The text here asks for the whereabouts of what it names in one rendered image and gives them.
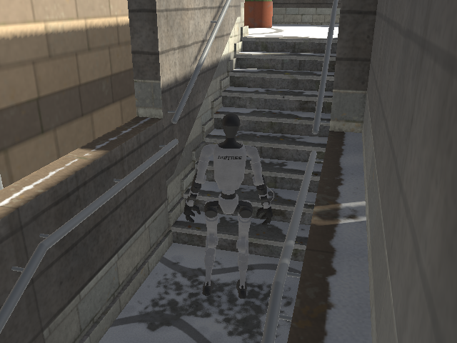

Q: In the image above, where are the stairs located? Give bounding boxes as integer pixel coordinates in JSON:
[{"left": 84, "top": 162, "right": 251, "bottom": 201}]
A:
[{"left": 172, "top": 41, "right": 337, "bottom": 262}]

